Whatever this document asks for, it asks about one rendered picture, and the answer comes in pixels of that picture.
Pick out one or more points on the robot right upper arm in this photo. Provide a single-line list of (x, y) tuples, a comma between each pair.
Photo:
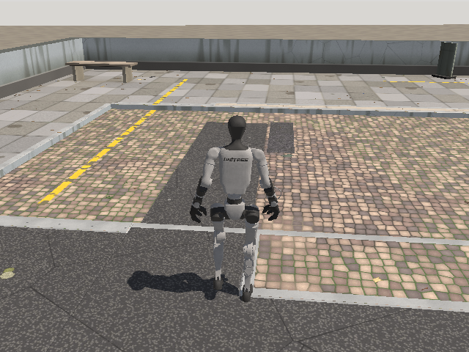
[(259, 156)]

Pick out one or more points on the right robot forearm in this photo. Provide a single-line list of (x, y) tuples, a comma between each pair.
[(271, 195)]

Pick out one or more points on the robot left thigh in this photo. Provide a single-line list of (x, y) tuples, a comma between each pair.
[(217, 214)]

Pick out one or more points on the robot left upper arm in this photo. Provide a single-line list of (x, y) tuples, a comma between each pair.
[(212, 154)]

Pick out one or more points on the robot head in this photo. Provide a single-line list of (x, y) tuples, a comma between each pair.
[(236, 126)]

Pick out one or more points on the right robot hand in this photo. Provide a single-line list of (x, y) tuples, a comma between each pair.
[(269, 210)]

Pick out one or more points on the left robot forearm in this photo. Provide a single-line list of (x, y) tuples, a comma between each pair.
[(199, 196)]

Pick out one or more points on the left robot hand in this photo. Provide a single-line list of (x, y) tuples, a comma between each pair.
[(195, 211)]

